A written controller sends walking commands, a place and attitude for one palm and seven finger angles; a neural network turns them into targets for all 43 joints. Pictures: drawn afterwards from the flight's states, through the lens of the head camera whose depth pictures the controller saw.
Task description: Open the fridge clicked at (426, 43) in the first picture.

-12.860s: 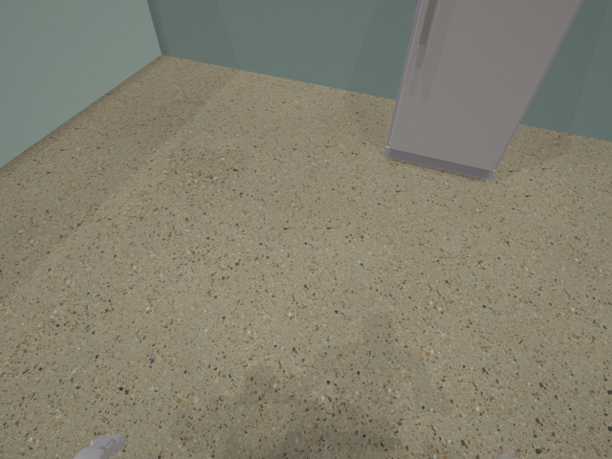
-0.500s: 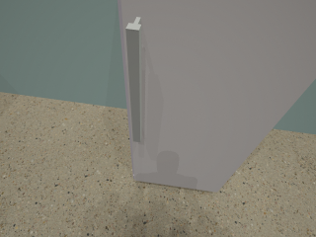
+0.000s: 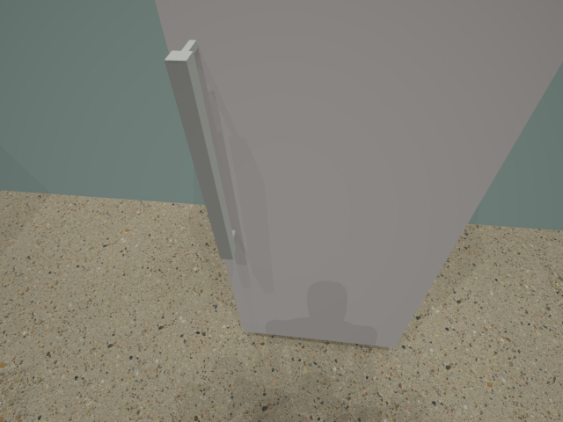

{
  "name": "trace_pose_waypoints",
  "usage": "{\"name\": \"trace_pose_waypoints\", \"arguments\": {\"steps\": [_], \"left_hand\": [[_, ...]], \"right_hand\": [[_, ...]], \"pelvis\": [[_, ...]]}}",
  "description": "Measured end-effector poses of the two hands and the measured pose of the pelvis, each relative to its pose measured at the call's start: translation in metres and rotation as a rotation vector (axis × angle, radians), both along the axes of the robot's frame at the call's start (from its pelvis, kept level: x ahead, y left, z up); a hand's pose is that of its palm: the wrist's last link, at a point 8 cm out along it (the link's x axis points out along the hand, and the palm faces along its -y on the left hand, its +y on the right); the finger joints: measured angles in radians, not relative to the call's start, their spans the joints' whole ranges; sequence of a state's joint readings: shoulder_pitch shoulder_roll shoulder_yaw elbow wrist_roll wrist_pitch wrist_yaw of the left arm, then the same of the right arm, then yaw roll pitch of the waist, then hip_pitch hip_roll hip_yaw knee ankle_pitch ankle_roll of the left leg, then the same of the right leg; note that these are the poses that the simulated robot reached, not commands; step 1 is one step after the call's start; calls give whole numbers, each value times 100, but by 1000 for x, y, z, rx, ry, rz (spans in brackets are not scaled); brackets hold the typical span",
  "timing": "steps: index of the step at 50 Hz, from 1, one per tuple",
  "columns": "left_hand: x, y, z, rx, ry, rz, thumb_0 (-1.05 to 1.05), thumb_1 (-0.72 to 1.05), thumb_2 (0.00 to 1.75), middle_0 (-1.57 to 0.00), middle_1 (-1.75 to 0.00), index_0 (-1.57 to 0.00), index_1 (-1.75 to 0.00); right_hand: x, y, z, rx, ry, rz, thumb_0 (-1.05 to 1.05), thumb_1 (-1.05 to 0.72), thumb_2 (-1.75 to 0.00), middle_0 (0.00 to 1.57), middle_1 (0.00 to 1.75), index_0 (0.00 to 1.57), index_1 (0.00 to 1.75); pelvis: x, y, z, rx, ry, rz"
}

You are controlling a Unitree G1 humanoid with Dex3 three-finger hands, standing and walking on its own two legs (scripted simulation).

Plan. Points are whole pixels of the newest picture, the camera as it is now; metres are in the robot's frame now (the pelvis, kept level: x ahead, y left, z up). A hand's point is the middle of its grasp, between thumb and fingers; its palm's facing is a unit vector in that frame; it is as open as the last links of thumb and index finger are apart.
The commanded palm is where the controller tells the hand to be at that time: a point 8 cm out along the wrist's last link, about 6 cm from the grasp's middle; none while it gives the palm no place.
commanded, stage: come to a stop and stand still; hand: left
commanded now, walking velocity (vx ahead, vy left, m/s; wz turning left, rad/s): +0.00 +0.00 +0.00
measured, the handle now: (213, 172) +0.49 +0.14 +0.09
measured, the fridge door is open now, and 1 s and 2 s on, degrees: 0 0 0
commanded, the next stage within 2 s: look again from close up in 0.20 s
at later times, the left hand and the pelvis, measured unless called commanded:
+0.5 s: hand out of the picture +0.01 +0.18 -0.17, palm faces +0.03 -0.98 -0.21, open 7.4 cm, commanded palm none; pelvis +0.01 +0.00 +0.00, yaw +0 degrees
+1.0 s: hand out of the picture +0.02 +0.20 -0.17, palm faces +0.02 -0.97 -0.23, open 7.4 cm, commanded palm none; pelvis +0.01 +0.01 +0.01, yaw +0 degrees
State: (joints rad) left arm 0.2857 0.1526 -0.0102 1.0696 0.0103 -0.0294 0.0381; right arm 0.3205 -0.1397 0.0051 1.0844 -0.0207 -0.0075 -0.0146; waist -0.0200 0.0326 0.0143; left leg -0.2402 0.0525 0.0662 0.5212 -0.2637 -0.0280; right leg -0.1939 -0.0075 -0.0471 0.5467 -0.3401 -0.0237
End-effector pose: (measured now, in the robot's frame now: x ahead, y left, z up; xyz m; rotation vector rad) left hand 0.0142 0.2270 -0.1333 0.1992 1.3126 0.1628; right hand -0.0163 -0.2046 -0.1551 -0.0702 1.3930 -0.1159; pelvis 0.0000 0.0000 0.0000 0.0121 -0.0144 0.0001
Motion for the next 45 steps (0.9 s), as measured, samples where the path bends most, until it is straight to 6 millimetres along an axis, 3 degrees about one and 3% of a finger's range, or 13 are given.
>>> {"name": "trace_pose_waypoints", "arguments": {"steps": [14, 25, 45], "left_hand": [[-4, -10, -6, -31, 43, 23, 0, 91, 90, -20, -30, -20, -29], [-5, -3, -6, -33, 55, 33, 0, 91, 90, -20, -30, -20, -29], [4, 20, 0, -3, 35, 24, 0, 91, 90, -20, -30, -20, -29]], "right_hand": [[32, -23, 10, -61, -25, 27, 0, -91, -90, 20, 30, 20, 30], [53, -25, 15, -83, -59, 47, 0, -91, -90, 20, 30, 20, 30], [44, -14, 16, -75, -34, 55, 0, -91, -90, 20, 30, 20, 30]], "pelvis": [[10, -7, 3, 1, 0, 0], [12, -3, 4, -1, -3, 2], [9, 7, 7, 0, -1, 7]]}}
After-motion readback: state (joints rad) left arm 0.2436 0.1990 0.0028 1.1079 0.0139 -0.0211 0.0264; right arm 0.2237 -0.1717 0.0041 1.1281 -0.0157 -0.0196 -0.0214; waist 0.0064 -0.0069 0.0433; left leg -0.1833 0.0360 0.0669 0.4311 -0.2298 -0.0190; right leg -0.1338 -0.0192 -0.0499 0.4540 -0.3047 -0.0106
